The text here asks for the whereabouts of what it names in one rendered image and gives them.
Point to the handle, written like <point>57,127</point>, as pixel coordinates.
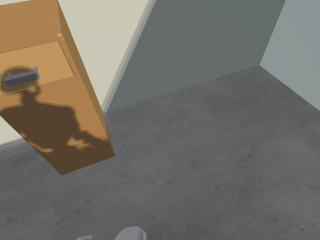
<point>12,80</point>

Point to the drawer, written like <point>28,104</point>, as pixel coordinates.
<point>49,58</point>

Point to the left robot thigh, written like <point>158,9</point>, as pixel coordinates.
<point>132,233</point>

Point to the cabinet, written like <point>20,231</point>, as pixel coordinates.
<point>62,120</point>

